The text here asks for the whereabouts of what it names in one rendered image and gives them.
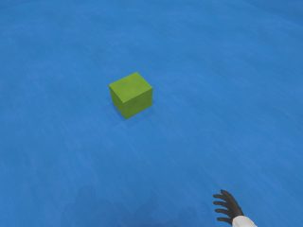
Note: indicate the robot right forearm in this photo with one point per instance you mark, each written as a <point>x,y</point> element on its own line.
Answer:
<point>242,221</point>

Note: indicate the carton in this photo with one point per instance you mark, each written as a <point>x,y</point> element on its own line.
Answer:
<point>131,95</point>

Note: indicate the robot right hand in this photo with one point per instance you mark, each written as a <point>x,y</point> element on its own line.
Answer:
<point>231,204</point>

